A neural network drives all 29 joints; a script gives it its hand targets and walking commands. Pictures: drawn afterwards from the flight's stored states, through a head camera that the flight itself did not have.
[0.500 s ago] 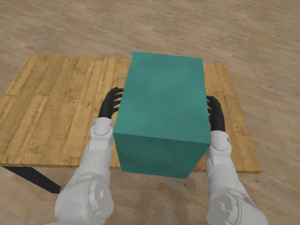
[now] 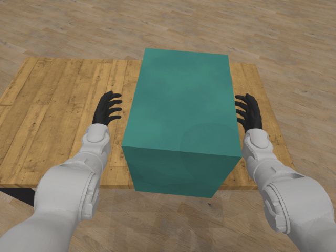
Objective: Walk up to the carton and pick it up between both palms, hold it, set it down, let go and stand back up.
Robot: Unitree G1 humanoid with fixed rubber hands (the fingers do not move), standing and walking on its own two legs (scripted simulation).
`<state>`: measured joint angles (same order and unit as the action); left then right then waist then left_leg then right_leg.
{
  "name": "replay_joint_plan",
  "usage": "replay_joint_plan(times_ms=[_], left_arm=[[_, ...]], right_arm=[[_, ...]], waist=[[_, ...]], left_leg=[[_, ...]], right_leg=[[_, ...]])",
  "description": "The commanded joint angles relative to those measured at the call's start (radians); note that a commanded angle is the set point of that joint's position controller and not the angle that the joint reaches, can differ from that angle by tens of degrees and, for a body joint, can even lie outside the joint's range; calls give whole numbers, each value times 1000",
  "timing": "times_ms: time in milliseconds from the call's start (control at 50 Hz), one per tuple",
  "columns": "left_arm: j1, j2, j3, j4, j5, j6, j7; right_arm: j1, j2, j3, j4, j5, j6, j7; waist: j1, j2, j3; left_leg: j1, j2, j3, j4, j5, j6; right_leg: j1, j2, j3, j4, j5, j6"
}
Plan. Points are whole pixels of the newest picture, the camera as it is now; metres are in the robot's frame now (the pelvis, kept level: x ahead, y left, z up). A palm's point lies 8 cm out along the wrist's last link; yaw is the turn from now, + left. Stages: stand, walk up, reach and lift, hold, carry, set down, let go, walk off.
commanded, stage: set down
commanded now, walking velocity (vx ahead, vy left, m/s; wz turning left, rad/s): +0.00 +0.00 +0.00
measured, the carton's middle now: (179, 125) +0.45 -0.01 +0.02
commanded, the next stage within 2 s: none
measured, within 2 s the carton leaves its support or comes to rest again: neither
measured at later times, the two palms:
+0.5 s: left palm (94, 87) +0.45 +0.18 +0.15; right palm (277, 100) +0.43 -0.20 +0.15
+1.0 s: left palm (83, 105) +0.41 +0.20 +0.14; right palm (275, 116) +0.39 -0.19 +0.13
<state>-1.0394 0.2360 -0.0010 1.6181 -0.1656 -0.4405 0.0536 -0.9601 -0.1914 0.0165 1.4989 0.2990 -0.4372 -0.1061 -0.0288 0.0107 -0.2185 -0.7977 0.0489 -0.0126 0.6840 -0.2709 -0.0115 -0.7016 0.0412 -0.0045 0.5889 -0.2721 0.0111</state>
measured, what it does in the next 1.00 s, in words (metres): stands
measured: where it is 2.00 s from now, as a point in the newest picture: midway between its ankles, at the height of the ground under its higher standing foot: outside the picture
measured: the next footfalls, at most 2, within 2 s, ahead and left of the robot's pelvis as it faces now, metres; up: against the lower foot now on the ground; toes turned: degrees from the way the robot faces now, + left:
none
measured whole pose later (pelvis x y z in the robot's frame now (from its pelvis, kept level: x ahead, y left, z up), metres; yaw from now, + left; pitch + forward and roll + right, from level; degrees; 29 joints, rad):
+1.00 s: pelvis -0.01 -0.01 +0.03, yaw +0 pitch +6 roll -1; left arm -0.86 0.32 -0.01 1.11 -0.19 -0.01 -0.04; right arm -0.79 -0.24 0.12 1.05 0.42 -0.02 -0.15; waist -0.03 -0.03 -0.08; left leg -0.35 0.04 0.01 0.42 -0.16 -0.01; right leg -0.28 0.03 0.02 0.35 -0.17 0.00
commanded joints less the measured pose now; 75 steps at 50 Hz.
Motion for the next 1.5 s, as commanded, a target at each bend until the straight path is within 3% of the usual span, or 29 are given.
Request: replay_joint_plan(times_ms=[0, 120, 220, 260, 460, 500, 660, 860, 1040, 1240, 1400, 1420, 1480], left_arm=[[-407, 101, -76, -165, -77, -35, -15], [-435, 137, -118, -245, -119, 21, -37], [-435, 187, -80, -263, -117, 101, -53], [-453, 202, -72, -284, -111, 129, -52], [-523, 226, -103, -246, -148, 256, -59], [-539, 243, -125, -269, -169, 300, -58], [-515, 250, -116, -326, -138, 407, -65], [-232, 200, -11, -536, -24, 413, -96], [-136, 182, 33, -853, -45, 430, -71], [177, 130, 110, -972, 42, 518, -102], [310, 98, 106, -1116, 58, 505, -104], [196, 127, 113, -1132, 45, 506, -100], [295, 106, 89, -1131, 20, 468, -78]], right_arm=[[-350, -168, 44, -130, 75, -8, 19], [-369, -200, 68, -226, 119, 72, 32], [-392, -197, 85, -340, 124, 157, 13], [-400, -198, 76, -372, 121, 185, 3], [-476, -201, 61, -361, 110, 337, -30], [-507, -217, 66, -374, 121, 373, -28], [-489, -222, 93, -336, 166, 462, -24], [-231, -186, 113, -463, 158, 416, -35], [-122, -165, -23, -777, 31, 388, -57], [162, -85, 14, -840, 15, 390, -81], [326, -44, -8, -966, -25, 355, -82], [207, -56, -47, -1007, -53, 369, -80], [303, -30, -56, -1041, -78, 374, -57]], waist=[[-34, 89, -672], [-39, 96, -723], [-15, 25, -699], [-12, 27, -692], [-44, -2, -506], [-57, -2, -521], [-44, 58, -419], [-6, 47, -318], [-21, 41, -331], [14, 4, -146], [20, 22, -29], [12, 27, -3], [21, 12, -36]], left_leg=[[572, -20, 28, 57, 602, -104], [581, -29, 25, 26, 523, -85], [517, -45, 39, -36, 426, -45], [510, -48, 45, -63, 397, -42], [553, -41, 35, -168, 253, -22], [572, -46, 27, -172, 246, -7], [709, -35, 16, -203, 337, -25], [835, -41, 31, -224, 479, -34], [862, -46, 49, -235, 366, -41], [877, -55, 53, -266, 428, -32], [872, -55, 62, -291, 384, -39], [808, -62, 74, -306, 282, -22], [790, -53, 69, -321, 232, -9]], right_leg=[[0, 19, -91, -21, 417, 11], [10, 8, -84, -40, 369, 11], [144, -10, -53, -64, 387, 31], [185, -13, -48, -76, 389, 33], [222, -17, -46, -159, 276, 23], [249, -12, -30, -165, 325, 22], [255, -4, -39, -228, 324, 14], [383, 10, -30, -280, 339, 13], [396, 20, -37, -284, 240, 6], [538, 15, -21, -295, 297, 16], [544, 8, -16, -312, 247, 3], [512, -3, -7, -322, 176, 1], [524, -9, 0, -307, 151, -5]])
